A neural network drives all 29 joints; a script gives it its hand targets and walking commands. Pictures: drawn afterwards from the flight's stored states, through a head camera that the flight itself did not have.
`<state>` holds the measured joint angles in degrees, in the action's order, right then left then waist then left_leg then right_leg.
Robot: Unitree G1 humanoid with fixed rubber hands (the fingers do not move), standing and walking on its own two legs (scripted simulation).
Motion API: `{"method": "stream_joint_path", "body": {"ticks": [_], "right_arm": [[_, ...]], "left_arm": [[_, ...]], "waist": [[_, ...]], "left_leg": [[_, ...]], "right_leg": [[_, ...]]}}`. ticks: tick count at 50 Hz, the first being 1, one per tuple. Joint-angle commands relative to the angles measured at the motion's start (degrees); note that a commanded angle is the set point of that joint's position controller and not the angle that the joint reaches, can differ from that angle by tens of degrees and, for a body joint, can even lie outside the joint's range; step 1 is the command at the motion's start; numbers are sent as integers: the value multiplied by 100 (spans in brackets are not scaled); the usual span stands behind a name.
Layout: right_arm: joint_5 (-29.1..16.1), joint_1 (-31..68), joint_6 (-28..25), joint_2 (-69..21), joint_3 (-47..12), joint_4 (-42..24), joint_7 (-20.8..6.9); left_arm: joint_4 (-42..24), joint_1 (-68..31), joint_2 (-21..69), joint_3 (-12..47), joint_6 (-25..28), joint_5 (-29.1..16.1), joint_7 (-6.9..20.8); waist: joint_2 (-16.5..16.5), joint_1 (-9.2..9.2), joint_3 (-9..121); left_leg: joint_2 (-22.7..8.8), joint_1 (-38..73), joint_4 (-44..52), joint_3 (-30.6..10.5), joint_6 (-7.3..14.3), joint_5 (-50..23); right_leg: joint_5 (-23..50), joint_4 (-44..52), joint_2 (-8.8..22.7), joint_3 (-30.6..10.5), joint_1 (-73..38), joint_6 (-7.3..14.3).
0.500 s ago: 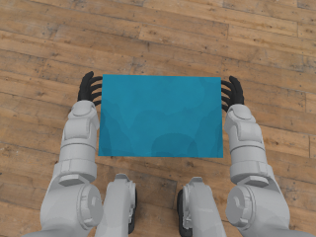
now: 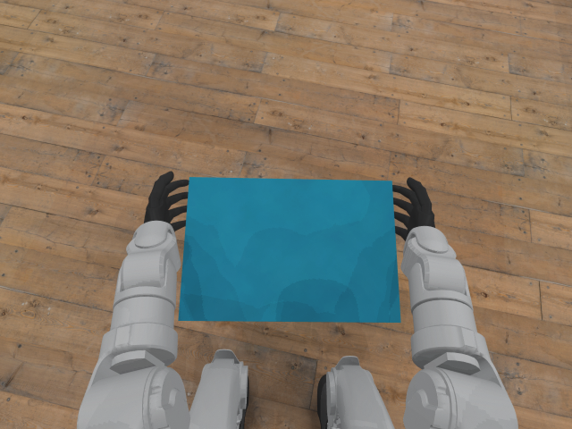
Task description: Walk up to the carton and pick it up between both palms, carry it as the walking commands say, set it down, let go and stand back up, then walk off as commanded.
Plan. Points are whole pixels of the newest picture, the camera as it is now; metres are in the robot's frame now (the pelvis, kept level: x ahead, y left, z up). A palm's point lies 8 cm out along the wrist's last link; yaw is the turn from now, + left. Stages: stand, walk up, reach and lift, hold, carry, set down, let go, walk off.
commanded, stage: reach and lift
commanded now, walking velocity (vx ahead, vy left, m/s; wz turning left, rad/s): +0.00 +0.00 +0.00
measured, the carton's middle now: (288, 255) +0.40 +0.02 -0.14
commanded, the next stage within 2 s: none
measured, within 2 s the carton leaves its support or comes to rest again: neither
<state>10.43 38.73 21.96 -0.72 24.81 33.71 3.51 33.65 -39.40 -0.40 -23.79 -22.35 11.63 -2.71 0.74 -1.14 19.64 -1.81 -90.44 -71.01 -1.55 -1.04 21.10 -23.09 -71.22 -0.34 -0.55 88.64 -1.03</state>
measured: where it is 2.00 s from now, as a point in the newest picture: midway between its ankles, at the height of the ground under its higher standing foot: (282, 428)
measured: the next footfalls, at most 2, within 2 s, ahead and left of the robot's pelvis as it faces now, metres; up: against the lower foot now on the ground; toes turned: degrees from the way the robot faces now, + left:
none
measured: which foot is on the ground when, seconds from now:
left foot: down 0.00-1.00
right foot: down 0.00-1.00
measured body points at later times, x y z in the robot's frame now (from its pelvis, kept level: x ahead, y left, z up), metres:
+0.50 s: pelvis +0.02 +0.00 +0.07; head +0.17 +0.01 +0.50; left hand +0.41 +0.21 +0.03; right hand +0.41 -0.18 +0.03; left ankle +0.08 +0.13 -0.59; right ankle +0.07 -0.13 -0.59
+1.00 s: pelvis +0.05 +0.00 +0.13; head +0.14 +0.01 +0.57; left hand +0.39 +0.21 +0.10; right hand +0.39 -0.18 +0.10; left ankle +0.08 +0.13 -0.59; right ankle +0.07 -0.13 -0.59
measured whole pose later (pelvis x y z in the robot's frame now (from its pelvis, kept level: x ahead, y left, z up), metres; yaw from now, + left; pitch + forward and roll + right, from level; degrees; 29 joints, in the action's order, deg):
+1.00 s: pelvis +0.05 +0.00 +0.13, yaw +2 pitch +18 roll +0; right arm 17.1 20.6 26.5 -5.4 24.3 19.8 -6.3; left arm 21.6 -21.8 3.7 -22.3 -26.3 17.3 7.3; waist 0.8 -0.2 7.4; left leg -0.9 -39.9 -31.6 -0.9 -0.8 10.2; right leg -12.4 -32.3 0.9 -0.4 38.3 -0.9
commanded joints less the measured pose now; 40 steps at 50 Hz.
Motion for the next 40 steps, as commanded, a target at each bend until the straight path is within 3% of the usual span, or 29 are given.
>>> {"method": "stream_joint_path", "body": {"ticks": [1,22,33,40], "right_arm": [[-947,3391,-62,-5275,-3091,-93,-2581],[-684,2507,68,-5373,-3122,-378,-2799],[-551,1960,170,-5260,-3209,-726,-2776],[-514,1460,228,-5265,-3389,-1022,-2717]], "left_arm": [[-1,-3149,5351,3067,48,-954,2576],[-215,-2304,5468,3041,-73,-679,2792],[-578,-1776,5374,3137,-172,-603,2811],[-830,-1306,5332,3339,-214,-574,2770]], "waist": [[-83,-39,4221],[-148,21,3359],[-104,63,2511],[-68,76,2257]], "left_leg": [[806,3329,837,354,85,-1092],[741,4990,2288,171,132,-1794],[749,5988,3119,93,162,-1977],[780,6654,3522,18,171,-2492]], "right_leg": [[1019,1027,-782,320,-2358,110],[1728,2469,-650,135,-4032,185],[1890,3271,-576,61,-5076,182],[2415,3668,-581,3,-5687,165]]}}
